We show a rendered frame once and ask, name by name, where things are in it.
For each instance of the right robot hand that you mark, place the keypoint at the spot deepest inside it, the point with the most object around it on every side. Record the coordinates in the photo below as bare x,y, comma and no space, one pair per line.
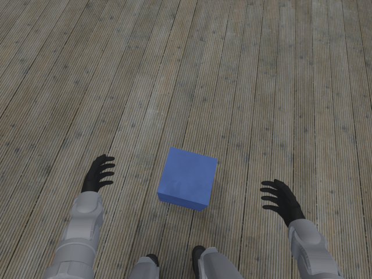
288,207

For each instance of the right robot forearm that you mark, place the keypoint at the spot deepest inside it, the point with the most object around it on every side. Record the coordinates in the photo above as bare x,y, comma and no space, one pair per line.
309,248

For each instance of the robot left shin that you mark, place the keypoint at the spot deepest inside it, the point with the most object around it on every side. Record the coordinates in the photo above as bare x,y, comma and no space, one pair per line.
145,259

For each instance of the robot right foot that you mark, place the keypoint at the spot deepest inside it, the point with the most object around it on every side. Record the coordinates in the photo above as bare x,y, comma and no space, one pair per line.
196,254

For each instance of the carton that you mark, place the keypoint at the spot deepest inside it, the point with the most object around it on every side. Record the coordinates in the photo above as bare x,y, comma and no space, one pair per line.
187,179

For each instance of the left robot forearm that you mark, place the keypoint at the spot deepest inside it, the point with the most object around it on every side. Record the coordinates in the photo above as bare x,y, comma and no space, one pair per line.
74,256

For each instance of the left robot hand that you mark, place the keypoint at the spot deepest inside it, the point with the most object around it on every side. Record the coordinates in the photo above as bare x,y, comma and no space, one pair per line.
93,177

